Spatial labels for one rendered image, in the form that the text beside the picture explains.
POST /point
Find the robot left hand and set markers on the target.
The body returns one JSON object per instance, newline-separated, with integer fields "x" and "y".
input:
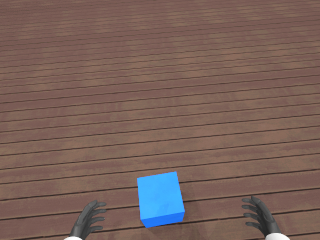
{"x": 81, "y": 228}

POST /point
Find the robot right hand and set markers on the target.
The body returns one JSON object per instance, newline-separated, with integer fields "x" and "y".
{"x": 267, "y": 224}

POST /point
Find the carton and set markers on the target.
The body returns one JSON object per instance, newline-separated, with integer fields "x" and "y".
{"x": 160, "y": 199}

